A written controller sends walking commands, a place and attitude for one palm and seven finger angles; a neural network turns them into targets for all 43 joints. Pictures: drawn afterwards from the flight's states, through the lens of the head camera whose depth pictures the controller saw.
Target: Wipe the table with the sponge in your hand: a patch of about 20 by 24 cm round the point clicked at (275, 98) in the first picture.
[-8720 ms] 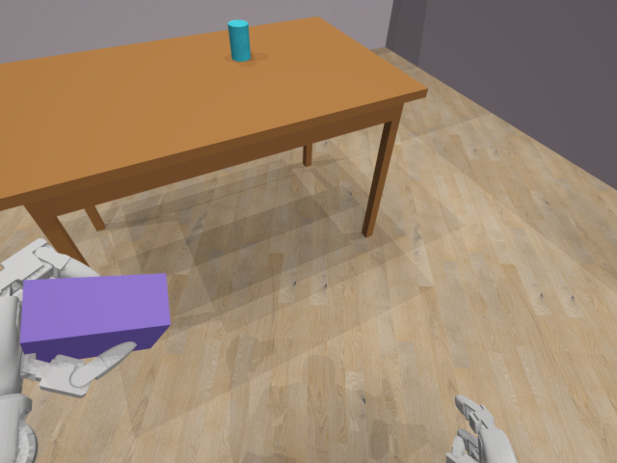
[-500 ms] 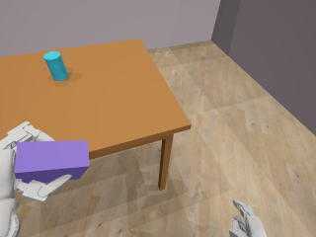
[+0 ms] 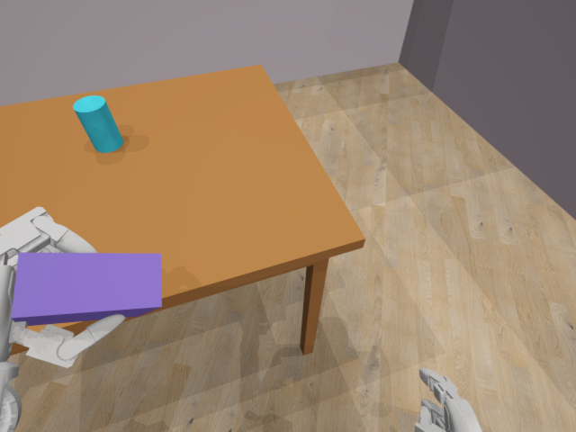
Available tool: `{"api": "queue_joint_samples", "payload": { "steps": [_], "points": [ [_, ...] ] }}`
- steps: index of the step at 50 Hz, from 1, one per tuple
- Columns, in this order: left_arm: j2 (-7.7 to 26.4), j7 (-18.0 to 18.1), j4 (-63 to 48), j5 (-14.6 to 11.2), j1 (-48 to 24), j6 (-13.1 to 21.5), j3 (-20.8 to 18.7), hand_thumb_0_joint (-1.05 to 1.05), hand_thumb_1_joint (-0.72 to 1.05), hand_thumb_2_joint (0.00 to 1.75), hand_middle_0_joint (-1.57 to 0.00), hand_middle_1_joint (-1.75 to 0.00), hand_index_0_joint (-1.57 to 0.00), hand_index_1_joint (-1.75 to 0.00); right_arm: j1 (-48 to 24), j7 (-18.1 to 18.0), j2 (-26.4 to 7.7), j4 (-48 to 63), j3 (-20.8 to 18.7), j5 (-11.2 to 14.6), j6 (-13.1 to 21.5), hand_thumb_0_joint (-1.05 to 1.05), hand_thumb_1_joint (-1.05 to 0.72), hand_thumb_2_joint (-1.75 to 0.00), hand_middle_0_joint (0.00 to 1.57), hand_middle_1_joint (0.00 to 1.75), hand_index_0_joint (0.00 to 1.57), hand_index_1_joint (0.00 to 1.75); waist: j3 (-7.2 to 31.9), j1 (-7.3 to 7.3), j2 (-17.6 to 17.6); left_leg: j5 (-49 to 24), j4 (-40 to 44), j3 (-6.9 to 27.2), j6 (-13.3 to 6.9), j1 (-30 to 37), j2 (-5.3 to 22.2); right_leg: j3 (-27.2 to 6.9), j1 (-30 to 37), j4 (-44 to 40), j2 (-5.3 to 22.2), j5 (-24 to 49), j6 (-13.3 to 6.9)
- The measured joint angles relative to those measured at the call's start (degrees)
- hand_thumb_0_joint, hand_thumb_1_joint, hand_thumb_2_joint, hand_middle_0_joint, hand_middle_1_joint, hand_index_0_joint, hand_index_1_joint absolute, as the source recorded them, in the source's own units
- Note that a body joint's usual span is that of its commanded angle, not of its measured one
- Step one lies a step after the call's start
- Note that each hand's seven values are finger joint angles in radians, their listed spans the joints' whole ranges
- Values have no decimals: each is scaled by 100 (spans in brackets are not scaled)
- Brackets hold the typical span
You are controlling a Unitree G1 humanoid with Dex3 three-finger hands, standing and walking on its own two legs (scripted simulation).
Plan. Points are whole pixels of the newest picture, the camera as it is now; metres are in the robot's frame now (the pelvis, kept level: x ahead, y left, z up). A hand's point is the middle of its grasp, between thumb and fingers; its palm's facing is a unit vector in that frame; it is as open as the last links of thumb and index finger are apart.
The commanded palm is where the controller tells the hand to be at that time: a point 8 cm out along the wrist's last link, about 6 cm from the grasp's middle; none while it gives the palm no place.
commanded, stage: shuffle to correct the standing spot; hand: left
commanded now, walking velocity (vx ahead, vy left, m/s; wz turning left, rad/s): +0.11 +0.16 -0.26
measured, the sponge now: (109, 289) +0.23 +0.19 +0.16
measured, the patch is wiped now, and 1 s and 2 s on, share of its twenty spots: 0.00 0.00 0.00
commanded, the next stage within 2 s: come to a stop and stand still in 0.34 s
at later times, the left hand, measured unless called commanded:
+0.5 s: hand (47, 206) +0.32 +0.28 +0.18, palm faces +0.29 -0.84 -0.45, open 9.4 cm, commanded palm +0.27 +0.34 +0.19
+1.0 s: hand (38, 207) +0.33 +0.31 +0.17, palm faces +0.31 -0.86 -0.41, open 9.4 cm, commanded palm +0.29 +0.34 +0.19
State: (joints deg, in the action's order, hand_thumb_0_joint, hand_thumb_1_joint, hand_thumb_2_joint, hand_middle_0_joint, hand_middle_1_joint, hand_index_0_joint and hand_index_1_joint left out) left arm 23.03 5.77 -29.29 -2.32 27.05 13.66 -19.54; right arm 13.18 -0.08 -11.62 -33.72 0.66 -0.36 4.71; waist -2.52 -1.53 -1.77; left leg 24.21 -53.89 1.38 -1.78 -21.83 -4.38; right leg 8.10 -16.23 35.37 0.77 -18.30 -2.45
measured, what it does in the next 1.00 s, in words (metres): walks ahead: left foot, then right foot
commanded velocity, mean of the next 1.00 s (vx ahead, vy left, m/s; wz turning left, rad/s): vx -0.02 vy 0.03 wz -0.07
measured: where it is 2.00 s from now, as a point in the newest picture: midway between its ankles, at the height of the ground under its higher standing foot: outside the picture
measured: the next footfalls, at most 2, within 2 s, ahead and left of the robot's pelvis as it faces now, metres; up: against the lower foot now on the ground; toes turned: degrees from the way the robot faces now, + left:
left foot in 0.20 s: +0.16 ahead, +0.20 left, +0.00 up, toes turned -2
right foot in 0.32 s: +0.05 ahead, -0.08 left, +0.00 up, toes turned -7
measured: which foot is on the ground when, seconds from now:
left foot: up 0.00-0.18, down 0.20-1.00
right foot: down 0.00-0.24, up 0.26-0.30, down 0.32-0.52, up 0.54-0.76, down 0.78-1.00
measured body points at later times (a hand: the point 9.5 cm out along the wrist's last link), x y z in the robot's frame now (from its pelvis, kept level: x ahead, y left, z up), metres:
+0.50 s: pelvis +0.08 +0.07 +0.00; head +0.12 +0.07 +0.45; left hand +0.30 +0.33 +0.21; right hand +0.24 -0.16 -0.09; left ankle +0.11 +0.19 -0.71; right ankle +0.01 -0.07 -0.72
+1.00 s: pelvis +0.10 +0.08 +0.02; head +0.10 +0.07 +0.47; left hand +0.31 +0.35 +0.19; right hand +0.25 -0.17 -0.07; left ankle +0.12 +0.20 -0.72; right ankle +0.12 +0.00 -0.72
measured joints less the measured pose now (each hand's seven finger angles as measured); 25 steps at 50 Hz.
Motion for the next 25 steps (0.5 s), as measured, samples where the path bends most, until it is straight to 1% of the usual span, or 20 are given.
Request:
{"api": "queue_joint_samples", "payload": {
  "steps": [1, 2, 3, 4, 5, 7, 9, 10, 11, 12, 13, 14, 16, 17, 18, 19, 22, 23, 24, 25],
  "points": [
    [-40, -11, 31, -11, 18, 21, -4, -2, -44, 101, -80, -135, -82, -133, -10, 16, -24, -56, -17, 11, -48, 1, -90, -90, 21, 30, 20, 30, 4, 52, 39, 80, -527, -31, 58, -260, 37, -25, 37, 10, 35, -104, 10],
    [-90, -6, 54, -15, 74, 36, -39, -2, -44, 101, -80, -135, -82, -133, -21, 25, -49, -88, -23, 13, -103, 1, -90, -90, 21, 30, 20, 30, 11, 107, 89, 68, -856, -45, 94, -473, 124, -77, 69, -6, 66, -154, 28],
    [-140, 9, 75, -7, 150, 53, -91, -2, -44, 101, -80, -135, -82, -133, -35, 25, -75, -104, -21, 4, -153, 1, -90, -90, 21, 30, 20, 30, 16, 146, 139, -26, -967, -41, 115, -631, 258, -133, 102, -42, 95, -164, 55],
    [-182, 26, 99, 8, 222, 64, -143, -2, -44, 101, -80, -135, -82, -133, -48, 14, -100, -109, -20, -6, -191, 1, -90, -90, 21, 30, 20, 30, 17, 173, 187, -184, -856, -27, 126, -723, 413, -183, 137, -86, 127, -155, 95],
    [-208, 41, 114, 25, 259, 50, -182, -2, -44, 101, -80, -135, -82, -133, -60, -9, -119, -110, -27, -13, -213, 1, -90, -90, 21, 30, 20, 30, 3, 204, 241, -346, -531, -25, 130, -723, 564, -236, 172, -111, 168, -157, 120],
    [-242, 66, 121, 52, 219, 5, -190, -2, -44, 101, -80, -135, -82, -133, -76, -79, -163, -115, -66, -15, -187, 1, -90, -90, 21, 30, 20, 30, -68, 267, 331, -786, 418, -59, 126, -510, 788, -315, 261, -98, 272, -216, 184],
    [-292, 87, 74, 72, 77, -56, -118, -2, -44, 101, -80, -135, -82, -133, -84, -156, -243, -114, -128, -17, -86, 1, -91, -90, 21, 30, 20, 30, -153, 329, 343, -1211, 1398, -151, 134, -102, 873, -373, 347, 22, 371, -349, 282],
    [-319, 97, 20, 78, 5, -81, -78, -2, -44, 101, -80, -135, -82, -133, -93, -194, -304, -89, -162, -9, -29, 1, -91, -90, 21, 30, 20, 30, -172, 358, 294, -1345, 1801, -186, 120, 123, 887, -407, 348, 149, 393, -448, 341],
    [-323, 106, -41, 83, -70, -97, -60, -2, -44, 101, -80, -135, -82, -133, -128, -230, -346, -68, -203, 1, 25, 1, -91, -90, 20, 30, 20, 30, -175, 379, 249, -1114, 1998, -189, 268, 292, 880, -463, 295, 337, 413, -570, 402],
    [-277, 117, -60, 91, -192, -107, -75, -2, -44, 101, -80, -135, -82, -133, -218, -265, -306, -82, -244, 20, 58, 1, -91, -90, 20, 30, 20, 30, -217, 389, 308, -917, 1925, -258, 418, 308, 819, -572, 214, 560, 486, -685, 406],
    [-201, 128, -50, 102, -318, -110, -109, -2, -44, 101, -80, -135, -82, -133, -305, -282, -231, -76, -259, 42, 78, 1, -91, -90, 20, 30, 20, 30, -249, 404, 386, -824, 1823, -343, 489, 300, 764, -724, 111, 794, 504, -790, 361],
    [-114, 139, -16, 113, -428, -107, -157, -2, -44, 101, -80, -135, -82, -133, -375, -285, -141, -42, -251, 62, 101, 1, -91, -90, 20, 30, 20, 30, -268, 393, 443, -792, 1752, -401, 512, 292, 729, -811, 30, 945, 470, -874, 323],
    [52, 150, 78, 114, -556, -138, -276, -2, -44, 101, -80, -135, -82, -133, -476, -257, 23, 49, -173, 94, 164, 1, -91, -90, 20, 30, 20, 30, -277, 313, 480, -749, 1644, -458, 497, 267, 700, -777, -2, 864, 382, -838, 283],
    [40, 141, 140, 124, -597, -163, -278, -2, -44, 101, -80, -135, -82, -133, -496, -223, 50, 83, -139, 117, 185, 1, -91, -90, 20, 30, 20, 30, -284, 231, 348, -694, 1558, -387, 485, 245, 753, -703, 83, 763, 321, -796, 289],
    [3, 133, 168, 130, -584, -191, -264, -2, -44, 101, -80, -135, -82, -133, -497, -181, 65, 99, -105, 131, 178, 1, -91, -90, 20, 30, 20, 30, -255, 153, 210, -646, 1461, -323, 421, 197, 810, -630, 169, 626, 260, -754, 306],
    [-24, 129, 146, 119, -523, -217, -246, -2, -44, 101, -80, -135, -82, -133, -484, -135, 85, 103, -74, 138, 150, 1, -91, -90, 20, 30, 20, 30, -209, 98, 151, -658, 1257, -311, 363, 112, 795, -608, 222, 511, 252, -721, 329],
    [-103, 151, -88, 46, -196, -192, -161, -2, -44, 101, -80, -135, -82, -133, -399, -29, 94, 64, -6, 171, 35, 1, -91, -90, 20, 30, 20, 30, -119, 53, 218, -111, 366, -396, 252, -156, 564, -686, 378, 185, 378, -627, 408],
    [-106, 155, -195, 38, -55, -153, -164, -2, -44, 101, -80, -135, -82, -133, -356, -15, 84, 54, 14, 168, 10, 1, -91, -90, 20, 30, 20, 30, -92, 61, 272, -11, 409, -435, 206, -176, 521, -727, 405, 97, 425, -599, 444],
    [-95, 158, -302, 30, 88, -110, -195, -2, -44, 101, -80, -135, -82, -133, -317, -11, 72, 52, 31, 163, -9, 1, -91, -90, 21, 30, 20, 30, -80, 69, 326, -139, 744, -463, 165, -116, 499, -765, 419, 53, 466, -588, 484],
    [-76, 161, -406, 15, 222, -80, -252, -2, -44, 101, -80, -135, -82, -133, -295, -23, 46, 59, 42, 159, -15, 1, -90, -90, 21, 30, 20, 30, -99, 78, 349, -598, 1327, -461, 141, 43, 490, -777, 378, 155, 491, -595, 502]
  ]
}}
